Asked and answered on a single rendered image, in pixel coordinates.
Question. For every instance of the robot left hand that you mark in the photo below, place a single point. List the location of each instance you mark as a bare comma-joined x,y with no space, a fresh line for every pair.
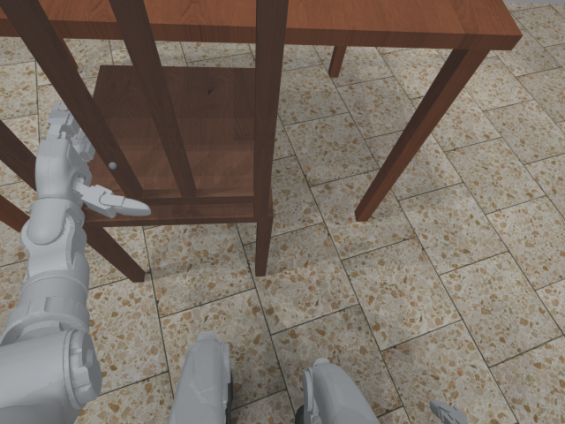
62,156

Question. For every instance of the left robot thigh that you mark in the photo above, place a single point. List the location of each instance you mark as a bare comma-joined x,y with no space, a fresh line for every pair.
198,398

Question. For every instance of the robot right hand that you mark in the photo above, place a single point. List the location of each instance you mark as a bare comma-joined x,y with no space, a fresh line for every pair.
447,414

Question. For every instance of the table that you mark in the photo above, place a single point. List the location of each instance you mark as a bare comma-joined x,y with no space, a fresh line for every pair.
471,28

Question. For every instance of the chair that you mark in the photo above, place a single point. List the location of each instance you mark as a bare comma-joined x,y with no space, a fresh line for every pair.
195,144

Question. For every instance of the robot left forearm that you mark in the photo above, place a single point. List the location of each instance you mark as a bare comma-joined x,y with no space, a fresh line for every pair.
54,292

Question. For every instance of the robot thigh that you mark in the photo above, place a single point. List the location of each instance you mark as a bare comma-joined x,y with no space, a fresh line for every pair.
198,398
331,393

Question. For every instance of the left robot upper arm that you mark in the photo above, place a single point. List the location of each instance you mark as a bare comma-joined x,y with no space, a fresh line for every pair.
48,379

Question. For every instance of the right robot thigh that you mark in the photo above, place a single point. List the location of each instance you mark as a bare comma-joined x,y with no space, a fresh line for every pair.
331,393

